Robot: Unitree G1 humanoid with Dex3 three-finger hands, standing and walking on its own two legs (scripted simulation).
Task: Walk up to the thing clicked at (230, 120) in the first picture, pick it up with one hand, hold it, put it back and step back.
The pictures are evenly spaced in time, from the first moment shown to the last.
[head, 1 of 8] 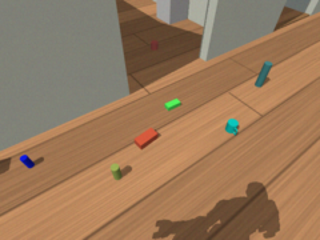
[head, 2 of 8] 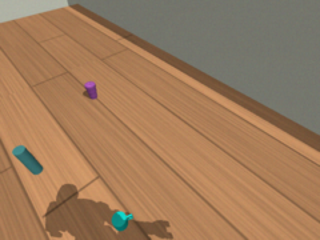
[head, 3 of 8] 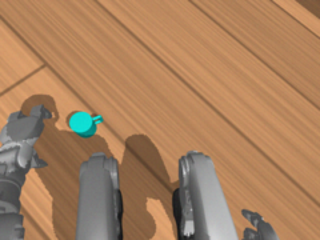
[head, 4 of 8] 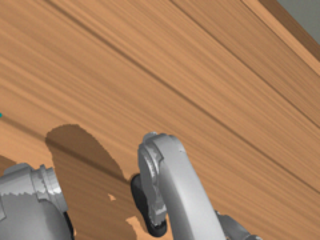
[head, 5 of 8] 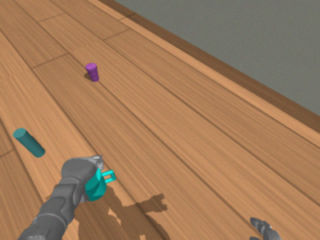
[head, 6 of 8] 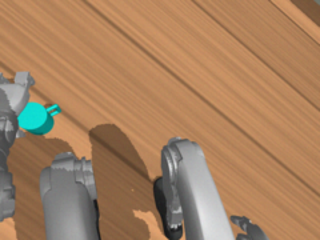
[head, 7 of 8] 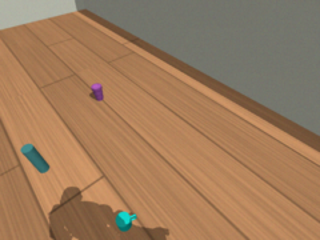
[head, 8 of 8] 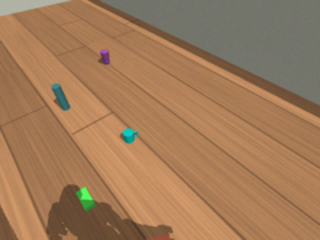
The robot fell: no
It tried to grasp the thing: yes
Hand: left
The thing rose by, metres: 0.67
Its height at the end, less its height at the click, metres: +0.00
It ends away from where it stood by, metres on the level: 0.01
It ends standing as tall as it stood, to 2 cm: yes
